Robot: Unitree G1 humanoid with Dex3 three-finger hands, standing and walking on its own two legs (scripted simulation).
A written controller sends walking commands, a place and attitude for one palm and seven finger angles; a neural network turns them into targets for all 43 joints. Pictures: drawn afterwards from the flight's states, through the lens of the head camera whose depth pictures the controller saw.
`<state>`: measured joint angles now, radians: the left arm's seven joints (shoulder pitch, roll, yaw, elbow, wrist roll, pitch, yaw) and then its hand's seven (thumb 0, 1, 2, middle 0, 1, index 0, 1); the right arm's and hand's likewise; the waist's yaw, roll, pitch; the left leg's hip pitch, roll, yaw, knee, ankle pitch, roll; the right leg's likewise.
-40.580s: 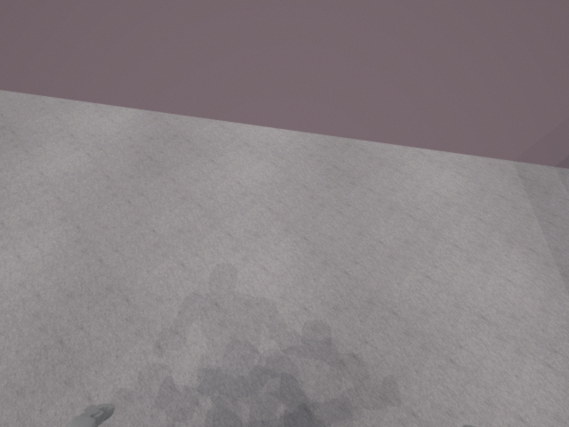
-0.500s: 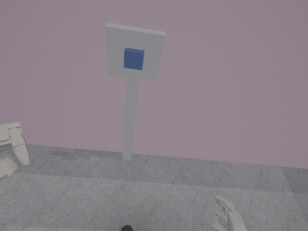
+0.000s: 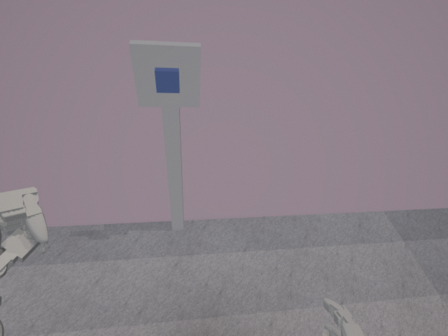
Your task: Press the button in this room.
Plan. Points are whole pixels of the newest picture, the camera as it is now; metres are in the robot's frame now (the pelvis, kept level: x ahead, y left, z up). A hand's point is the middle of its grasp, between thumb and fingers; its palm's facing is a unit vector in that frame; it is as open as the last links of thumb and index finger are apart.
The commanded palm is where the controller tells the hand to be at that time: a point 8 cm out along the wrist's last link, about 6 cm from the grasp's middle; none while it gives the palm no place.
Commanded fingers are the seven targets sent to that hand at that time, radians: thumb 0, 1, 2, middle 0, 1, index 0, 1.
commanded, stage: stop stepping back and stand still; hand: left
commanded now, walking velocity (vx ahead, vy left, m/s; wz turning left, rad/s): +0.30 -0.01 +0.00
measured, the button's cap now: (167, 80) +0.79 +0.17 +0.09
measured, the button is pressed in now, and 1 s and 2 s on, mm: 0 0 0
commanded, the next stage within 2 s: let the arm hang, fingers relaxed in 1.72 s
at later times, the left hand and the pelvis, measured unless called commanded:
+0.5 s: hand out of the picture +0.09 +0.23 +0.19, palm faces +0.42 -0.76 -0.50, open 3.1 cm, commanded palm +0.03 +0.28 +0.18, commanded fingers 0.00 0.90 0.90 -1.30 -1.50 -1.30 -1.50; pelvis -0.08 -0.01 +0.00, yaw +3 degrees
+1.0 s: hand (19, 305) +0.12 +0.21 +0.19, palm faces +0.43 -0.75 -0.50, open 3.1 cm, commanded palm +0.06 +0.26 +0.18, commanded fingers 0.00 0.90 0.90 -1.30 -1.50 -1.30 -1.50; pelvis -0.05 -0.03 +0.00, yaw +5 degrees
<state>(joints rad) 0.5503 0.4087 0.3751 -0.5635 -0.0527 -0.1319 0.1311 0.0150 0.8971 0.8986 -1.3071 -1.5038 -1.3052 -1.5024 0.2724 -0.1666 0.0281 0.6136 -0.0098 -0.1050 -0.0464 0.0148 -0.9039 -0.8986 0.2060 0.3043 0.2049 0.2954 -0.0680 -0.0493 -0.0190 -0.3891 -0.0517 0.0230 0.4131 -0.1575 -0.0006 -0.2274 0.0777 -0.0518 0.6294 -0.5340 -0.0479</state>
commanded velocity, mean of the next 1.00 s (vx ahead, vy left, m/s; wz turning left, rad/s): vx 0.11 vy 0.04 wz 0.00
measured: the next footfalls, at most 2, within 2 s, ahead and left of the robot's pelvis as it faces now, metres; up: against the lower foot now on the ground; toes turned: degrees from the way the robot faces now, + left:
right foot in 0.02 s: +0.05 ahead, -0.08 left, +0.01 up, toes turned -7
left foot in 0.28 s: -0.05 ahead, +0.17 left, +0.00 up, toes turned +4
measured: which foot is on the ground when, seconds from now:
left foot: down 0.00-0.00, up 0.02-0.26, down 0.28-0.56, up 0.58-0.92, down 0.94-1.00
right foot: up 0.00-0.00, down 0.02-0.28, up 0.30-0.54, down 0.56-1.00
